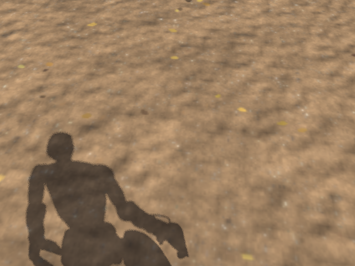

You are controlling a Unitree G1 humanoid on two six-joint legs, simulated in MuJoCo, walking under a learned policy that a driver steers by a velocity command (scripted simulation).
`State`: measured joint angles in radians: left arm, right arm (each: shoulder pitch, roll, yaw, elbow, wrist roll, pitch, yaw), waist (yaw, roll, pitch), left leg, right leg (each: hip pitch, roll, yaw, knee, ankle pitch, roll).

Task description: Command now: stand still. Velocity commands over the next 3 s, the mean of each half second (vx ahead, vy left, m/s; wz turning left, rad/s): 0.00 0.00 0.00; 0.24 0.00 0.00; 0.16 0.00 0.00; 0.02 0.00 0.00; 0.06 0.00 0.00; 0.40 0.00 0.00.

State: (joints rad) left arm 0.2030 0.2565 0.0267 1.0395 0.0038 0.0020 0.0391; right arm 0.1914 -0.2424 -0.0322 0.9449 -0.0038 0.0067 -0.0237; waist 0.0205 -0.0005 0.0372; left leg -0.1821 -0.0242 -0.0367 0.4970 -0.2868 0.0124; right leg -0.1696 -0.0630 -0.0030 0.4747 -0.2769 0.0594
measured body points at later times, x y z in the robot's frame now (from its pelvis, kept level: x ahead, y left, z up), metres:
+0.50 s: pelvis +0.00 -0.01 +0.00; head +0.01 -0.01 +0.45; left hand +0.01 +0.24 -0.15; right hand +0.04 -0.26 -0.15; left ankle -0.01 +0.11 -0.74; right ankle -0.01 -0.15 -0.74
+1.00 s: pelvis +0.10 -0.05 +0.01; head +0.11 -0.06 +0.45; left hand +0.00 +0.19 -0.13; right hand +0.20 -0.30 -0.13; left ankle +0.11 +0.09 -0.65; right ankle -0.01 -0.14 -0.74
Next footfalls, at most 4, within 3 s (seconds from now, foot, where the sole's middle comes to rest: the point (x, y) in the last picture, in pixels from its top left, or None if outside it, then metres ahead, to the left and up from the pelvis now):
1.20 left None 0.37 0.07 -0.77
1.52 right None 0.32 -0.15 -0.77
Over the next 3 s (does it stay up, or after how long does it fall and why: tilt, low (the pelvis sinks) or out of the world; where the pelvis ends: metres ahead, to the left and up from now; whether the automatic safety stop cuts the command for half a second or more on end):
stays up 0.53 -0.03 -0.01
